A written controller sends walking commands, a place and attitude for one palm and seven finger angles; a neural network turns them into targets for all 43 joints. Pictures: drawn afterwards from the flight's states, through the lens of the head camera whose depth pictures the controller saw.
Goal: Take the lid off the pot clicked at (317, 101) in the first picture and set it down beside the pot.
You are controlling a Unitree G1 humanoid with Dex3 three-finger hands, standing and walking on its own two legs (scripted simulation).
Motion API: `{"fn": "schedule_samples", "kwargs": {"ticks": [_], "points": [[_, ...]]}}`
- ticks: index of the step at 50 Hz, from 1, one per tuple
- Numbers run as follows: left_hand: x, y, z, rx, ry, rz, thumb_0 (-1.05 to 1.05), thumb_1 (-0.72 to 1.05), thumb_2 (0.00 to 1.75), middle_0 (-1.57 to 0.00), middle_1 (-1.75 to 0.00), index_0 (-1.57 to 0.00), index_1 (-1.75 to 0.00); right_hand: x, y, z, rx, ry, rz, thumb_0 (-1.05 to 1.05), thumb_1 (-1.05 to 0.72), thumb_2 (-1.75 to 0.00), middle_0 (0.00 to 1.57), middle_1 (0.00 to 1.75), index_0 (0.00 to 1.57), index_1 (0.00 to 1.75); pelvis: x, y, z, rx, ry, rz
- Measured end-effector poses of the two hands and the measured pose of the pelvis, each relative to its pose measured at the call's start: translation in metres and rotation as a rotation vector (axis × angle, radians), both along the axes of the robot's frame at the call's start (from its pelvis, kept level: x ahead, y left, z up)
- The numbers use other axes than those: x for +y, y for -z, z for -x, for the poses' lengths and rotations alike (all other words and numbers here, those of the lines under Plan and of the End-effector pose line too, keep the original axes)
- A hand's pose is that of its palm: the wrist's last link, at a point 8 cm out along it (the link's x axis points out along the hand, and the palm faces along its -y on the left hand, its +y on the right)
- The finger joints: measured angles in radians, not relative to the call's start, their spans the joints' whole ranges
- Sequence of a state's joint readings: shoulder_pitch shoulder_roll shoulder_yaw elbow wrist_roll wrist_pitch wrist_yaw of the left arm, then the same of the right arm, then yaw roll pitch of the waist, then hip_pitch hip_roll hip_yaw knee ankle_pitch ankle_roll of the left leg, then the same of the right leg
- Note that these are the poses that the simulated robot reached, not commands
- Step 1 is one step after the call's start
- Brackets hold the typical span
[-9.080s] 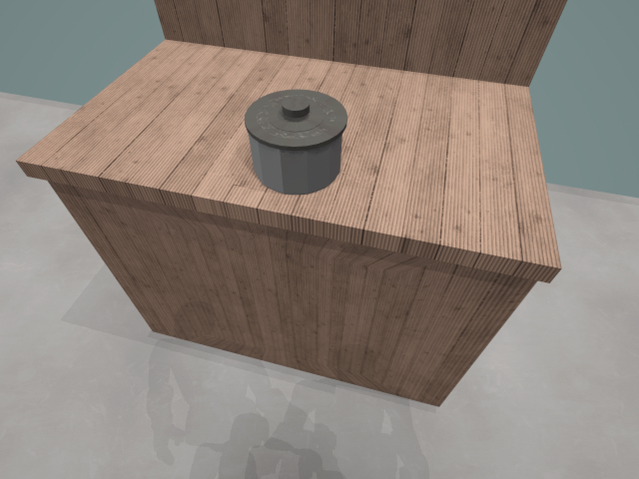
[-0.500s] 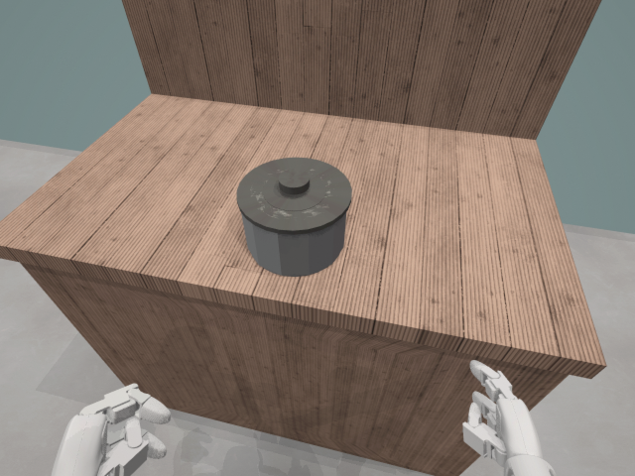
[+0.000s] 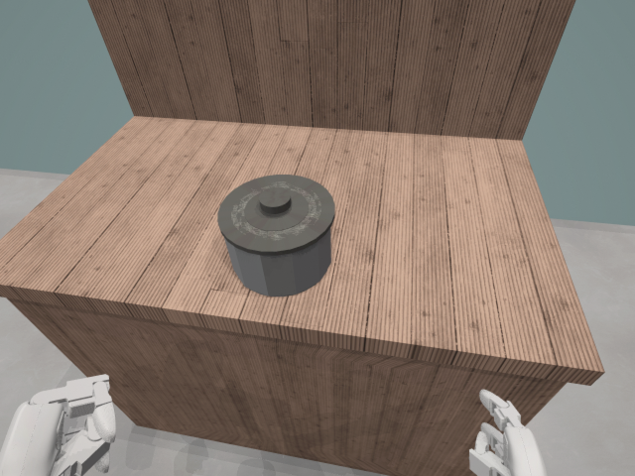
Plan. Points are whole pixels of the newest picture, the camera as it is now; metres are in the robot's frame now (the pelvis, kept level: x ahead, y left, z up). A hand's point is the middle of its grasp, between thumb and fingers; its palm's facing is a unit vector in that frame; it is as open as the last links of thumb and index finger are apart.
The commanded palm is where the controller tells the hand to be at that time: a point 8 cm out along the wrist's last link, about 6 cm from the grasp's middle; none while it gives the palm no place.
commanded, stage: raise the hand higher, near the body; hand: left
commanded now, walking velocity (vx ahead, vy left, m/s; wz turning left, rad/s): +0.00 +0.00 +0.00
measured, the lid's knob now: (275, 200) +0.46 +0.12 +0.12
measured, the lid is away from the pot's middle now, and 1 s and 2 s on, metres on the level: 0.00 0.00 0.00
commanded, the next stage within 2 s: reach forward and open the fingers in 0.46 s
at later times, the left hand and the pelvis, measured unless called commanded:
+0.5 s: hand (90, 370) +0.17 +0.24 +0.14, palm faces +0.32 -0.83 -0.45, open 3.1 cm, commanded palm +0.12 +0.28 +0.16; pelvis +0.00 +0.01 +0.00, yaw +0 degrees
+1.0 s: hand (62, 356) +0.19 +0.28 +0.13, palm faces -0.17 -0.02 -0.99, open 3.6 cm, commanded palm +0.17 +0.28 +0.20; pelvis -0.02 +0.01 +0.00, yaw +1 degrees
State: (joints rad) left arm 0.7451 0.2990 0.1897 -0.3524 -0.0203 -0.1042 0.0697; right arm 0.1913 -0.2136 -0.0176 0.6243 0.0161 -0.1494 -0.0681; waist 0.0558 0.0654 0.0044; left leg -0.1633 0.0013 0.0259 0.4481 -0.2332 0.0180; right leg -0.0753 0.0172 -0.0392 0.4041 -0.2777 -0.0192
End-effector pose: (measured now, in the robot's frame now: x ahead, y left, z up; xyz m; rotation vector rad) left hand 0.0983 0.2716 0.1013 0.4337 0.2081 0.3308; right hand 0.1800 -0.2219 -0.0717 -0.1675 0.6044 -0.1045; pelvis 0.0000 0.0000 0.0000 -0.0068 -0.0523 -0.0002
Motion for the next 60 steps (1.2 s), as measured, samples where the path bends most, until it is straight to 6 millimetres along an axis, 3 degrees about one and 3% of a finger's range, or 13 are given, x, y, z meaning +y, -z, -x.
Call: {"fn": "schedule_samples", "kwargs": {"ticks": [7, 29, 34, 38, 42, 50, 60], "points": [[0.005, -0.013, -0.008, -0.062, -0.004, -0.012, 0.02, 0.90, 0.90, -1.29, -1.49, -1.30, -1.50, 0.013, -0.013, -0.025, -0.057, -0.040, 0.002, 0.01, -0.91, -0.90, 0.20, 0.30, 0.20, 0.30, 0.004, 0.000, -0.005, 0.000, -0.004, 0.001], [0.009, -0.067, -0.041, -0.295, 0.072, -0.107, 0.02, 0.89, 0.90, -1.30, -1.49, -1.30, -1.50, 0.026, 0.006, 0.002, 0.041, -0.055, -0.025, 0.02, -0.90, -0.90, 0.20, 0.30, 0.21, 0.30, 0.011, 0.001, -0.003, -0.002, 0.006, 0.003], [0.000, -0.083, -0.055, -0.158, 0.143, -0.590, 0.02, 0.86, 0.92, -1.29, -1.46, -1.29, -1.47, 0.021, 0.011, -0.003, 0.100, -0.102, 0.000, 0.01, -0.90, -0.90, 0.20, 0.30, 0.21, 0.30, 0.011, 0.004, 0.002, 0.037, 0.010, 0.001], [0.002, -0.085, -0.062, 0.011, 0.218, -0.891, 0.01, 0.79, 0.96, -1.27, -1.38, -1.27, -1.39, 0.016, 0.015, -0.010, 0.144, -0.095, -0.018, 0.01, -0.90, -0.90, 0.20, 0.30, 0.21, 0.30, 0.012, 0.005, 0.008, 0.058, 0.025, 0.001], [0.008, -0.088, -0.067, 0.154, 0.283, -1.061, 0.01, 0.69, 1.03, -1.24, -1.27, -1.24, -1.28, 0.014, 0.017, -0.017, 0.151, -0.092, -0.036, 0.01, -0.91, -0.90, 0.20, 0.30, 0.21, 0.30, 0.012, 0.005, 0.011, 0.068, 0.012, 0.003], [0.008, -0.089, -0.076, 0.284, 0.421, -1.062, 0.01, 0.45, 1.18, -1.17, -1.01, -1.17, -1.01, 0.018, 0.015, -0.021, 0.118, -0.096, -0.051, 0.01, -0.91, -0.90, 0.20, 0.30, 0.20, 0.30, 0.014, 0.003, 0.017, 0.059, -0.023, 0.009], [0.017, -0.107, -0.091, 0.249, 0.510, -1.082, 0.00, 0.14, 1.35, -1.05, -0.66, -1.06, -0.66, 0.027, 0.014, 0.003, 0.143, -0.117, -0.040, 0.01, -0.91, -0.90, 0.20, 0.30, 0.20, 0.30, 0.018, 0.001, 0.034, 0.041, -0.034, 0.018]]}}
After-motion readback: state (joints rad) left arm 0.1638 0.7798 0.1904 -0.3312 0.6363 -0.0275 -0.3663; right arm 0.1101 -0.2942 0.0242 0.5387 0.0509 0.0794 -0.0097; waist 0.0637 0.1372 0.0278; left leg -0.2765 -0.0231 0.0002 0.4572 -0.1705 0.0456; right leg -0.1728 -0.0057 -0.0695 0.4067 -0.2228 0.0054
